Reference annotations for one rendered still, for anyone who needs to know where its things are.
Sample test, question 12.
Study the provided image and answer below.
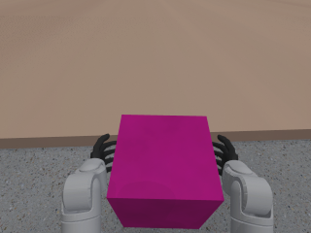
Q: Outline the carton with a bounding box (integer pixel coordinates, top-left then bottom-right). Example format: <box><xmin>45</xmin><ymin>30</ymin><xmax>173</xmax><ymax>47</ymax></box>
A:
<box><xmin>106</xmin><ymin>115</ymin><xmax>225</xmax><ymax>229</ymax></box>

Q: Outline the left robot forearm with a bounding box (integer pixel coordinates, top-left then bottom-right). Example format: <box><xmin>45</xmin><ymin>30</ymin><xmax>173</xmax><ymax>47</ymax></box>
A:
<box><xmin>60</xmin><ymin>158</ymin><xmax>108</xmax><ymax>233</ymax></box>

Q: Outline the robot right hand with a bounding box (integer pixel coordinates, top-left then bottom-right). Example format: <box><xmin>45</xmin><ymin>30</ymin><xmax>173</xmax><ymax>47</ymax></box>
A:
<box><xmin>212</xmin><ymin>134</ymin><xmax>238</xmax><ymax>176</ymax></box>

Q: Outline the robot left hand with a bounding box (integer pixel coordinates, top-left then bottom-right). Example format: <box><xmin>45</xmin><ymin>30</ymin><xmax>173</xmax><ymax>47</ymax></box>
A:
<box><xmin>90</xmin><ymin>133</ymin><xmax>117</xmax><ymax>173</ymax></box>

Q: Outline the right robot forearm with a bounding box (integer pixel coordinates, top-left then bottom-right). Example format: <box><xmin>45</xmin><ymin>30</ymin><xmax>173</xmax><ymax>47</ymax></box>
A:
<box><xmin>222</xmin><ymin>160</ymin><xmax>274</xmax><ymax>233</ymax></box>

